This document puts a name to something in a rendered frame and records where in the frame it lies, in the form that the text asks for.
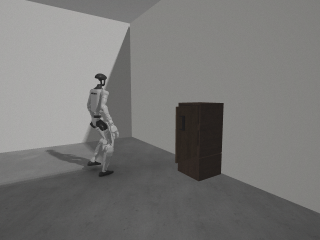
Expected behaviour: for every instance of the right robot hand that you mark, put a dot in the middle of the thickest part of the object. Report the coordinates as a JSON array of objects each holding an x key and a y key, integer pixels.
[{"x": 113, "y": 129}]

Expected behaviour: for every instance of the left robot forearm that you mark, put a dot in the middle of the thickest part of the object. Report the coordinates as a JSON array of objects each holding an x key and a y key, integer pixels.
[{"x": 91, "y": 112}]

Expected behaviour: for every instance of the robot thigh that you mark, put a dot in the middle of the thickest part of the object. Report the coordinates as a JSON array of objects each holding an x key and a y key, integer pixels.
[
  {"x": 103, "y": 140},
  {"x": 104, "y": 126}
]

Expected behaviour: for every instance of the cupboard door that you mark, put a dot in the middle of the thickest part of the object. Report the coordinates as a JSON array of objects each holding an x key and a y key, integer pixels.
[{"x": 186, "y": 141}]

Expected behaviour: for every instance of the left robot thigh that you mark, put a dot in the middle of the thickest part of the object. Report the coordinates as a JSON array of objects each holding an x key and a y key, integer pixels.
[{"x": 103, "y": 140}]

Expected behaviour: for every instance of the robot left upper arm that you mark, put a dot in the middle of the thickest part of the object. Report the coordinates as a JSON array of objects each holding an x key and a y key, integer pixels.
[{"x": 89, "y": 99}]

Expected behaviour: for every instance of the handle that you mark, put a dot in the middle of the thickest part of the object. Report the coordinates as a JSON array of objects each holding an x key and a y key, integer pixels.
[{"x": 183, "y": 123}]

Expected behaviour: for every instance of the robot right upper arm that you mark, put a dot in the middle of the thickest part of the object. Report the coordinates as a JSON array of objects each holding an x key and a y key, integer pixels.
[{"x": 104, "y": 97}]

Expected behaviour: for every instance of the right robot forearm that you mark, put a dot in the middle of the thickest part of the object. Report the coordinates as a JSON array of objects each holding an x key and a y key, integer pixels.
[{"x": 107, "y": 115}]

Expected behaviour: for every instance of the right robot thigh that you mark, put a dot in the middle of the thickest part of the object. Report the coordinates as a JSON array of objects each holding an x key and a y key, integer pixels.
[{"x": 104, "y": 126}]

